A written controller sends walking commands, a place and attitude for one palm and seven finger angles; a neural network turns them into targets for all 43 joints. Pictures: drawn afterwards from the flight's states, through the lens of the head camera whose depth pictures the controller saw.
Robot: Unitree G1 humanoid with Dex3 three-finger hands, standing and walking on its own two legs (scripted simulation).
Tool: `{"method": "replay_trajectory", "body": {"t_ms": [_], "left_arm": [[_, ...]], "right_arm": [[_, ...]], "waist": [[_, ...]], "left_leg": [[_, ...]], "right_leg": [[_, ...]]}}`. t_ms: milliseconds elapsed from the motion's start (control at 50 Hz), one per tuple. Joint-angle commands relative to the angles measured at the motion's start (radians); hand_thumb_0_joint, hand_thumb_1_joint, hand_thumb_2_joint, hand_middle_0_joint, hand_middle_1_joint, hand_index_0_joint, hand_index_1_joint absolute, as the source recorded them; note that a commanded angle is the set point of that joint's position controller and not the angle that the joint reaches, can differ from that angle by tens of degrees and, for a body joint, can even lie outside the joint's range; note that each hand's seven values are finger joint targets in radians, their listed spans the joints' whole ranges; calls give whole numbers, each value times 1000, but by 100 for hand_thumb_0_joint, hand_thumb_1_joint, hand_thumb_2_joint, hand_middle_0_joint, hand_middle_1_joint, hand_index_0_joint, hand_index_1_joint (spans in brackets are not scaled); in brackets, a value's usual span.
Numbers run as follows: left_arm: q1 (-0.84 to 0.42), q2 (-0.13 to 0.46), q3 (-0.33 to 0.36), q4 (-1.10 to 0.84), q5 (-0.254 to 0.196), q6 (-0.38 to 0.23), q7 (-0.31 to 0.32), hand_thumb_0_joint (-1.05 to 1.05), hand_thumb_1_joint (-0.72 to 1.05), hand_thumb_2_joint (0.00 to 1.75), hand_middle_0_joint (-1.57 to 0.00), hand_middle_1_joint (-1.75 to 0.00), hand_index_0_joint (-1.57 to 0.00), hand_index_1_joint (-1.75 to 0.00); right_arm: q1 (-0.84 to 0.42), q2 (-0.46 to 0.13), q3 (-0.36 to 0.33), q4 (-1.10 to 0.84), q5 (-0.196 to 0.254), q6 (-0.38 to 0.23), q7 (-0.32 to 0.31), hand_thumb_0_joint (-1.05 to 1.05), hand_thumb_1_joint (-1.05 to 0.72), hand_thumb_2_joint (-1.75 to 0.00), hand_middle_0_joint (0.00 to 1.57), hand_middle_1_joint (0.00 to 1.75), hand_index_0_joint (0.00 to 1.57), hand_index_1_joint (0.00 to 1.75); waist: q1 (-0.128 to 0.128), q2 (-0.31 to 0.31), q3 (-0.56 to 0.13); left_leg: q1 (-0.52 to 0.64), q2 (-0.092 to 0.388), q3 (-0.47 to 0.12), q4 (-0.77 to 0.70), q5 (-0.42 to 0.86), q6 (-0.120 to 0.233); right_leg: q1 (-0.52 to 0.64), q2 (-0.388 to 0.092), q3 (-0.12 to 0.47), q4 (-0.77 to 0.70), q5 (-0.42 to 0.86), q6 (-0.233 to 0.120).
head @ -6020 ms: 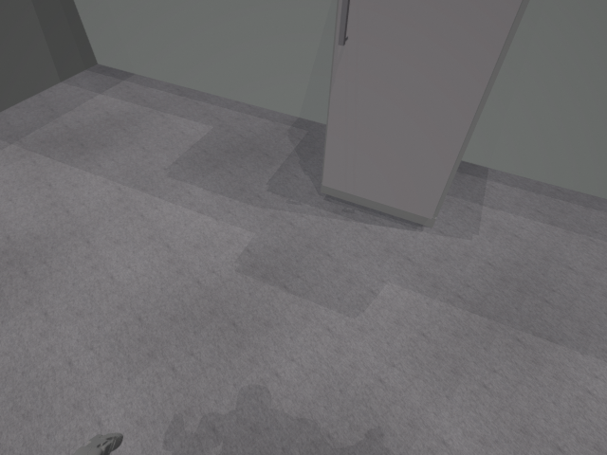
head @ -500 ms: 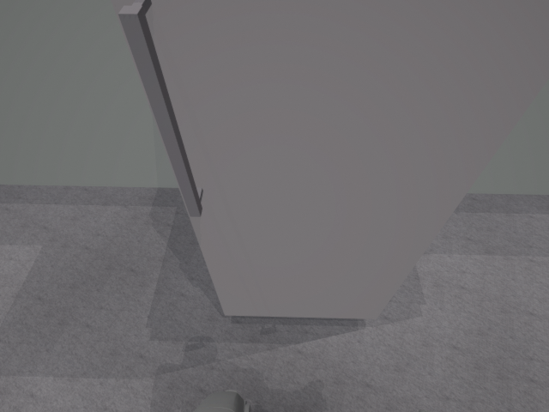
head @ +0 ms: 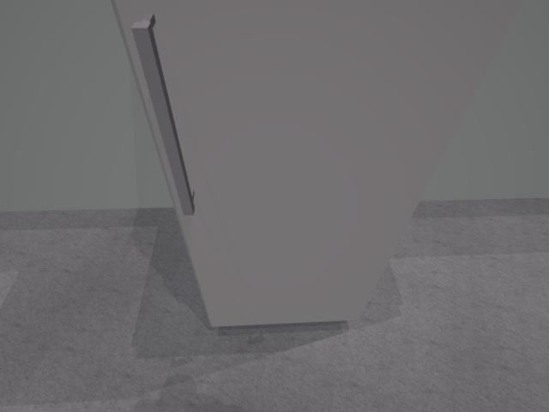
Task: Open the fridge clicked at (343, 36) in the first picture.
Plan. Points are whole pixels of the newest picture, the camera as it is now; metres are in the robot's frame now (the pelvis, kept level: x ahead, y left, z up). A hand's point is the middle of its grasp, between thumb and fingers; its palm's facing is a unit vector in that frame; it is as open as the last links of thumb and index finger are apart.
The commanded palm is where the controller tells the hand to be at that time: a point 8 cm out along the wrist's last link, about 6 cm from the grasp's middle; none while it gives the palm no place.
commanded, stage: come to a stop and stand still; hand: left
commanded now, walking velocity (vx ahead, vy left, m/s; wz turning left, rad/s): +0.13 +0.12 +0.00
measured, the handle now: (172, 133) +0.48 +0.19 +0.16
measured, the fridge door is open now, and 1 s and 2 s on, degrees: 0 0 0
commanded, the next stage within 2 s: look again from close up in 0.78 s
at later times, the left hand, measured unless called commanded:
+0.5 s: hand out of the picture -0.03 +0.17 -0.19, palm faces +0.10 -0.98 -0.16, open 7.4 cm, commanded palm none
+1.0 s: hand out of the picture +0.01 +0.21 -0.18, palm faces +0.03 -0.97 -0.24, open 7.4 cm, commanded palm none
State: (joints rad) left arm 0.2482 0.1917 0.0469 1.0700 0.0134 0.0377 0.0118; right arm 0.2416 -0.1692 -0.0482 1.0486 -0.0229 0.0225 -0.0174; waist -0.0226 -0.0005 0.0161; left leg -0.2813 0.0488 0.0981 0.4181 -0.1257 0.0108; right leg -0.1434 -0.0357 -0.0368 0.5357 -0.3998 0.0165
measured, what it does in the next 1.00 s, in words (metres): steps on the spot: right foot, then left foot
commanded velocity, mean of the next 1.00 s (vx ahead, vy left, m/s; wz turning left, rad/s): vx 0.02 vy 0.04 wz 0.00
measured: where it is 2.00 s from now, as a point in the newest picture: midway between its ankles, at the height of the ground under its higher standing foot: outside the picture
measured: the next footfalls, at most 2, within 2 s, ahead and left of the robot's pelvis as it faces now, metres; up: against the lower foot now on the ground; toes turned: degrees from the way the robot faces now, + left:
right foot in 0.02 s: -0.01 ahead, -0.13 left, +0.00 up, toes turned -3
left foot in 0.38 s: +0.05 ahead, +0.13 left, +0.00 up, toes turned +7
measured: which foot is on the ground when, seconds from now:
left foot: down 0.00-0.02, up 0.04-0.36, down 0.38-1.00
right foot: up 0.00-0.00, down 0.02-1.00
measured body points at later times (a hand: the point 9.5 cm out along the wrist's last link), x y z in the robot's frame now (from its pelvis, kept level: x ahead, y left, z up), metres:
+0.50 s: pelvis +0.01 +0.02 -0.01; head +0.03 +0.03 +0.44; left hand -0.03 +0.22 -0.17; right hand +0.05 -0.21 -0.16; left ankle +0.01 +0.13 -0.74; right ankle -0.05 -0.13 -0.74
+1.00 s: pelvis -0.02 +0.02 -0.01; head -0.01 +0.01 +0.44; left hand +0.01 +0.26 -0.16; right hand +0.01 -0.22 -0.16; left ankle +0.01 +0.13 -0.74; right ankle -0.05 -0.13 -0.74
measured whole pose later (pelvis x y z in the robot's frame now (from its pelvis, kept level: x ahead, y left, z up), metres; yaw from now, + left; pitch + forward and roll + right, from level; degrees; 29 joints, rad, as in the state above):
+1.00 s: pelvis -0.02 +0.02 -0.01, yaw +1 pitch -2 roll +0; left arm 0.26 0.19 0.01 1.05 0.02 -0.02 0.04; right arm 0.28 -0.18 -0.03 1.05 -0.02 -0.02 -0.02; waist -0.01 0.00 0.03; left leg -0.25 0.03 0.09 0.52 -0.23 0.02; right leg -0.13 -0.08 -0.05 0.51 -0.34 0.05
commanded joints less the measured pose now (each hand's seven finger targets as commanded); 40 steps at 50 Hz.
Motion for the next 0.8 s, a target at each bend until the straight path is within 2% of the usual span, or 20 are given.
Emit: {"method": "replay_trajectory", "body": {"t_ms": [0, 20, 40, 60, 100, 140, 200, 240, 280, 320, 340, 360, 380, 400, 420, 440, 480, 560, 620, 780], "left_arm": [[182, 139, 17, 15, 15, -32, 17, 0, 90, 90, -20, -30, -20, -30], [115, 167, 18, -19, 9, -30, 21, 0, 90, 90, -20, -30, -20, -30], [54, 166, 15, -43, 11, -37, 21, 0, 90, 90, -20, -30, -20, -30], [47, 140, 17, -40, 10, -49, 24, 0, 90, 90, -20, -30, -20, -30], [51, 100, 5, -25, 5, -63, 21, 0, 90, 90, -20, -30, -20, -30], [86, 93, 1, -14, 6, -68, 20, 0, 90, 90, -20, -30, -20, -30], [133, 87, 2, 5, 7, -71, 25, 0, 90, 90, -20, -30, -20, -30], [153, 84, 3, 17, 10, -68, 28, 0, 90, 90, -20, -30, -20, -30], [139, 90, 10, 20, 11, -63, 33, 0, 90, 90, -20, -30, -20, -30], [114, 75, 5, 28, 2, -58, 35, 0, 90, 90, -20, -30, -20, -30], [127, 49, 0, 28, -3, -54, 33, 0, 90, 90, -20, -30, -20, -30], [148, 21, -5, 29, -3, -51, 33, 0, 90, 90, -20, -30, -20, -30], [144, 3, -8, 29, -2, -46, 38, 0, 90, 90, -20, -30, -20, -30], [141, -7, -11, 36, 1, -41, 40, 0, 90, 90, -20, -30, -20, -30], [121, -3, -13, 46, 1, -32, 39, 0, 90, 90, -20, -30, -20, -30], [118, 4, -14, 50, -1, -28, 37, 0, 90, 90, -20, -30, -20, -30], [132, 4, -18, 64, -1, -28, 35, 0, 90, 90, -20, -30, -20, -30], [119, 33, -22, 70, 2, -33, 34, 0, 90, 90, -20, -30, -20, -30], [102, 44, -23, 64, 0, -35, 33, 0, 90, 90, -20, -30, -20, -30], [71, 65, -25, 55, 1, -34, 31, 0, 90, 90, -20, -30, -20, -30]], "right_arm": [[-9, -36, -5, -45, 15, -5, 1, 0, -90, -90, 20, 30, 20, 30], [-52, -62, -9, -65, 6, 0, 8, 0, -90, -90, 20, 30, 20, 30], [-38, -73, -15, -62, 2, 0, 17, 0, -90, -90, 20, 30, 20, 30], [-31, -64, -11, -48, -1, 3, 17, 0, -90, -90, 20, 30, 20, 30], [35, -62, -8, -6, 0, -7, 19, 0, -90, -90, 20, 30, 20, 30], [61, -60, -6, 4, 3, -11, 19, 0, -90, -90, 20, 30, 20, 30], [37, -59, -2, -8, 7, -12, 12, 0, -90, -90, 20, 30, 20, 30], [15, -51, 0, -17, 11, -13, 8, 0, -90, -90, 20, 30, 20, 30], [26, -41, 4, -12, 14, -18, 4, 0, -90, -90, 20, 30, 20, 30], [86, -40, 8, 22, 16, -32, -3, 0, -90, -90, 20, 30, 20, 30], [117, -70, 4, 36, 13, -44, -8, 0, -90, -90, 20, 30, 20, 30], [141, -111, -5, 48, 13, -49, -15, 0, -90, -90, 20, 30, 20, 30], [140, -128, -8, 51, 11, -43, -19, 0, -90, -90, 20, 30, 20, 30], [115, -128, -4, 52, 11, -39, -22, 0, -90, -90, 20, 30, 20, 30], [97, -110, 0, 59, 13, -39, -22, 0, -90, -90, 20, 30, 20, 30], [84, -105, 4, 56, 14, -38, -25, 0, -90, -90, 20, 30, 20, 30], [50, -94, 7, 52, 17, -38, -30, 0, -90, -90, 20, 30, 20, 30], [42, -88, 9, 51, 18, -39, -27, 0, -90, -90, 20, 30, 20, 30], [34, -94, 10, 52, 17, -40, -23, 0, -90, -90, 20, 30, 20, 30], [22, -93, 17, 60, 16, -40, -17, 0, -90, -90, 20, 30, 20, 30]], "waist": [[53, -196, 60], [60, -197, 138], [35, -155, 136], [39, -203, 175], [18, -144, 193], [27, -135, 164], [48, -146, 129], [58, -175, 107], [53, -180, 66], [23, -142, 19], [21, -49, -28], [23, 36, -80], [24, 65, -71], [30, 49, -23], [24, 124, 2], [29, 143, 16], [39, 107, 44], [27, 17, 19], [24, 9, -4], [28, -1, 50]], "left_leg": [[-190, -17, -29, 101, -331, -49], [-190, 7, -48, 197, -340, -45], [-154, 11, -67, 263, -308, -39], [-167, 15, -78, 290, -254, -32], [-180, 18, -68, 328, -185, -35], [-185, 10, -50, 342, -181, -48], [-185, 15, -42, 333, -205, -60], [-151, 14, -36, 281, -233, -60], [-73, 7, -25, 167, -210, -58], [110, -4, -16, -15, -6, -49], [215, 45, -58, -6, 202, -24], [293, 127, -117, 56, 399, 15], [266, 171, -129, 50, 432, 42], [233, 171, -120, 44, 396, 44], [194, 157, -135, -2, 375, 48], [176, 152, -142, -23, 392, 52], [160, 133, -124, -23, 384, 46], [189, 93, -92, -3, 344, 16], [201, 87, -90, -19, 302, 9], [160, 83, -94, -73, 184, 2]], "right_leg": [[60, -241, 289, -430, -224, -108], [-107, -335, 361, -503, -339, -156], [-174, -329, 342, -499, -315, -161], [-176, -290, 330, -487, -228, -148], [-101, -240, 210, -412, 13, -139], [-42, -228, 153, -360, 174, -124], [23, -253, 141, -297, 418, -136], [36, -260, 145, -257, 529, -147], [53, -246, 122, -191, 624, -141], [-8, -178, 78, -102, 581, -86], [-53, -121, 43, -49, 493, -45], [-90, -86, 14, -28, 347, -17], [-88, -65, -2, -55, 191, -3], [-100, -56, -2, -84, 148, 2], [-78, -59, -23, -73, 148, 9], [-58, -57, -26, -65, 157, 12], [-42, -65, -7, -101, 209, 10], [-20, -88, 12, -144, 338, 2], [-9, -92, 13, -156, 331, 2], [-9, -94, 16, -198, 272, 5]]}}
